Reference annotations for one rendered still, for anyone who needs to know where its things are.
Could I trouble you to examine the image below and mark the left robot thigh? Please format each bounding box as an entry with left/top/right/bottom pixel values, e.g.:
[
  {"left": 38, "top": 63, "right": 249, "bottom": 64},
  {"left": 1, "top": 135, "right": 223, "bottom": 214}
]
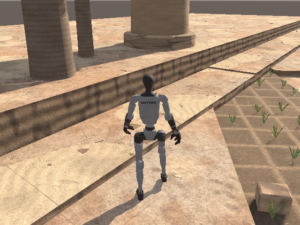
[{"left": 134, "top": 132, "right": 144, "bottom": 170}]

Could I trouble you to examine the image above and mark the robot left hand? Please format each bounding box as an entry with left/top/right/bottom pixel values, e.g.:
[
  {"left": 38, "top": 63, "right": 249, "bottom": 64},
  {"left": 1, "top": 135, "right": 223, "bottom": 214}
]
[{"left": 123, "top": 126, "right": 134, "bottom": 134}]

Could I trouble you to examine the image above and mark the right robot upper arm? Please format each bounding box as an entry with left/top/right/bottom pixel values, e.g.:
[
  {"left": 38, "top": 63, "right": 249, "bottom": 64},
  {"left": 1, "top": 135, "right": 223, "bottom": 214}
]
[{"left": 158, "top": 94, "right": 172, "bottom": 121}]

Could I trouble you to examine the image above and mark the humanoid robot head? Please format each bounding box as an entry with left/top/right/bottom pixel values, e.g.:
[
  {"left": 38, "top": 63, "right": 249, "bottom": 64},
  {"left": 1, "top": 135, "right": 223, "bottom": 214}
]
[{"left": 141, "top": 74, "right": 157, "bottom": 97}]

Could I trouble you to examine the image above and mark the left robot upper arm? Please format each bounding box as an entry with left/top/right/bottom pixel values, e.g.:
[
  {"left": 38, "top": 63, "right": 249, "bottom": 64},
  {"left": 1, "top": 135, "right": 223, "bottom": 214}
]
[{"left": 126, "top": 95, "right": 139, "bottom": 120}]

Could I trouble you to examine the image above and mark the robot left forearm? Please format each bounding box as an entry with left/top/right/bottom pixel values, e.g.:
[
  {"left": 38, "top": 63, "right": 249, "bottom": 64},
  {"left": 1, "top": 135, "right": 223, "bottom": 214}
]
[{"left": 124, "top": 113, "right": 131, "bottom": 128}]

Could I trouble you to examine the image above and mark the robot right forearm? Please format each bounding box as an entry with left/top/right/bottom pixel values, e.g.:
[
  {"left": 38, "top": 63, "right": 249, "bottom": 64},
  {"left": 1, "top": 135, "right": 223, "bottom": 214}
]
[{"left": 168, "top": 114, "right": 179, "bottom": 135}]

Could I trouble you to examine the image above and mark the robot right hand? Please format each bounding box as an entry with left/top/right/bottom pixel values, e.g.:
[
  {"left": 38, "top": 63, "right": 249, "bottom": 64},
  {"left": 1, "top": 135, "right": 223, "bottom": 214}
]
[{"left": 171, "top": 132, "right": 181, "bottom": 145}]

